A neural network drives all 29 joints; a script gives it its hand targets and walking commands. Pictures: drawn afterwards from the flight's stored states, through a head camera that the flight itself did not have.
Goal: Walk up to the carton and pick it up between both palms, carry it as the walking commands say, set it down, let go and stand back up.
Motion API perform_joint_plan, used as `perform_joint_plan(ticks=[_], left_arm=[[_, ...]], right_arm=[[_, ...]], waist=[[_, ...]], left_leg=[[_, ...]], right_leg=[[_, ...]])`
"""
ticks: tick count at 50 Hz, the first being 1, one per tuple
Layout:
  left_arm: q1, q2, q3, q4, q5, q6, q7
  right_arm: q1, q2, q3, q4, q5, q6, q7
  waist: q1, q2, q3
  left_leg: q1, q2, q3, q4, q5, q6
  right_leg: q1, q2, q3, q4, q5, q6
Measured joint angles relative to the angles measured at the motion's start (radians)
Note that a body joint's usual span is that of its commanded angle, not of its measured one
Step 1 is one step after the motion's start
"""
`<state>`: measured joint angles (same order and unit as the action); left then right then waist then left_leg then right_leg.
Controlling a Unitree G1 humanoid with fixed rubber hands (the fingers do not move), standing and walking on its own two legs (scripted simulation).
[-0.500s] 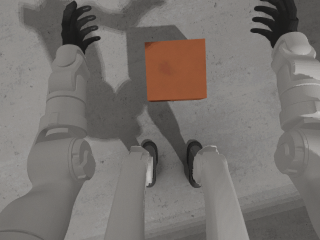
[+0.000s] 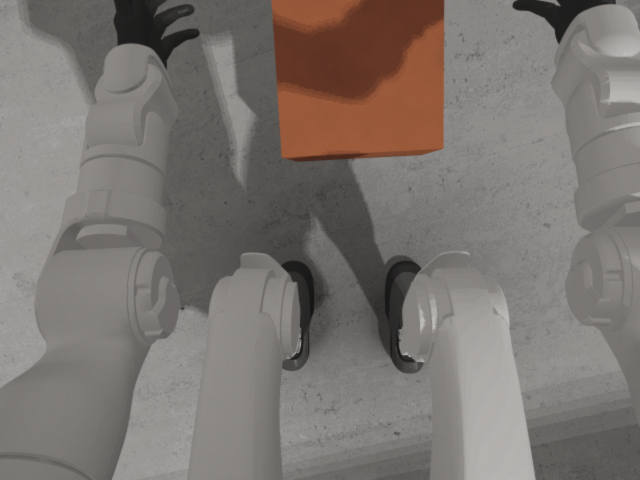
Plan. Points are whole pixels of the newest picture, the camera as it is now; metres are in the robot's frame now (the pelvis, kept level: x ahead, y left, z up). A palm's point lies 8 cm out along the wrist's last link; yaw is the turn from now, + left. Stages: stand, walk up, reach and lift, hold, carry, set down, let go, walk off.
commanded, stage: reach and lift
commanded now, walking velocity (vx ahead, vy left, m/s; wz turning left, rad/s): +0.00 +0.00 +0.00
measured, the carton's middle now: (357, 84) +0.53 -0.02 -0.35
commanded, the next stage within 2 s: none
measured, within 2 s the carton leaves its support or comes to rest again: neither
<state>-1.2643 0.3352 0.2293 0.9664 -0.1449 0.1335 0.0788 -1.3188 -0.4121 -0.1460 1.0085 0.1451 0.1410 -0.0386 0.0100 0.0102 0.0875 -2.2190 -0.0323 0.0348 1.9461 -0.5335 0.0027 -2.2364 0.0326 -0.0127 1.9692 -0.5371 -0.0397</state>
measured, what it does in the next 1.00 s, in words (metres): lowers itself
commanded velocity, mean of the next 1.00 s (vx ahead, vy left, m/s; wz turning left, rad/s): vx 0.00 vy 0.00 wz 0.00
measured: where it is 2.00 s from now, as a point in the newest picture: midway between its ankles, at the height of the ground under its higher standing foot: (348, 334)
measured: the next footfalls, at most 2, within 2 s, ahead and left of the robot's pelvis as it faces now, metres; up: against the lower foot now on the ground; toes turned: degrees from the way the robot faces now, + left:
none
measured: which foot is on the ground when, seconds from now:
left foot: down 0.00-1.00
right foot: down 0.00-1.00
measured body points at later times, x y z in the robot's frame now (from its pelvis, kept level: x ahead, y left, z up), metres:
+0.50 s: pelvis -0.01 +0.00 -0.07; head +0.38 -0.01 +0.15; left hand +0.54 +0.19 -0.28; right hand +0.54 -0.21 -0.28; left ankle +0.11 +0.11 -0.40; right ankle +0.10 -0.10 -0.40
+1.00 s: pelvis -0.01 +0.00 -0.09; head +0.36 -0.02 +0.15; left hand +0.54 +0.18 -0.28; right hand +0.54 -0.21 -0.28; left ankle +0.11 +0.11 -0.40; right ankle +0.10 -0.10 -0.40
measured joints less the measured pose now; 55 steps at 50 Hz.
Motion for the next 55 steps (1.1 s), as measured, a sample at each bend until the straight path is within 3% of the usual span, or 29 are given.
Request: perform_joint_plan(ticks=[16, 27, 33, 46, 55], left_arm=[[-0.095, 0.019, -0.074, 0.095, -0.065, -0.054, 0.031], [-0.192, 0.077, -0.136, 0.15, -0.113, -0.083, 0.039], [-0.207, 0.081, -0.16, 0.188, -0.152, -0.087, 0.024], [-0.214, 0.041, -0.145, 0.257, -0.12, -0.097, 0.025], [-0.231, 0.03, -0.157, 0.262, -0.128, -0.103, 0.028]], right_arm=[[-0.097, -0.024, 0.046, 0.106, 0.075, -0.06, -0.026], [-0.16, -0.044, 0.09, 0.144, 0.12, -0.091, -0.035], [-0.183, -0.045, 0.103, 0.188, 0.119, -0.096, -0.031], [-0.179, -0.031, 0.129, 0.247, 0.136, -0.101, -0.016], [-0.204, -0.003, 0.148, 0.26, 0.128, -0.106, -0.031]], waist=[[-0.001, -0.002, 0.184], [0.01, -0.009, 0.432], [0.0, 0.0, 0.431], [0.004, -0.008, 0.369], [0.009, 0.001, 0.382]], left_leg=[[-0.082, 0.008, 0.007, 0.209, -0.036, 0.009], [-0.011, 0.021, 0.008, 0.314, -0.063, 0.016], [-0.021, 0.023, 0.021, 0.348, -0.066, 0.024], [-0.051, 0.031, 0.013, 0.351, -0.055, 0.019], [-0.047, 0.029, 0.013, 0.332, -0.049, 0.015]], right_leg=[[-0.081, -0.007, -0.013, 0.201, -0.03, -0.002], [-0.008, -0.025, -0.033, 0.298, -0.051, -0.018], [-0.018, -0.039, -0.03, 0.339, -0.062, -0.022], [-0.052, -0.041, -0.039, 0.337, -0.041, -0.03], [-0.048, -0.045, -0.038, 0.321, -0.037, -0.035]])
